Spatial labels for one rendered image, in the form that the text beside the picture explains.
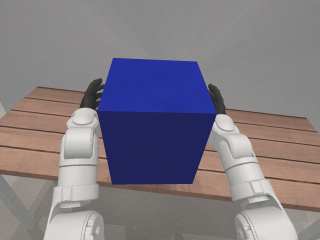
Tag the carton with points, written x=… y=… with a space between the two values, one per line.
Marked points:
x=155 y=117

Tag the table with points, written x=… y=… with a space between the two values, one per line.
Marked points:
x=287 y=149

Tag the left robot forearm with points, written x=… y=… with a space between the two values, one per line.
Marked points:
x=78 y=161

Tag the right robot upper arm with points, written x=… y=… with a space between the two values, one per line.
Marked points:
x=263 y=223

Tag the right robot forearm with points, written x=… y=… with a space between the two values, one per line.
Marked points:
x=248 y=185

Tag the left robot upper arm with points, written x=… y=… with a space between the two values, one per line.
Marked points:
x=76 y=225

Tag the left robot hand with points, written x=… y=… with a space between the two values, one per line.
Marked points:
x=91 y=95

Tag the right robot hand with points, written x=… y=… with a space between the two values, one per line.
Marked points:
x=217 y=99

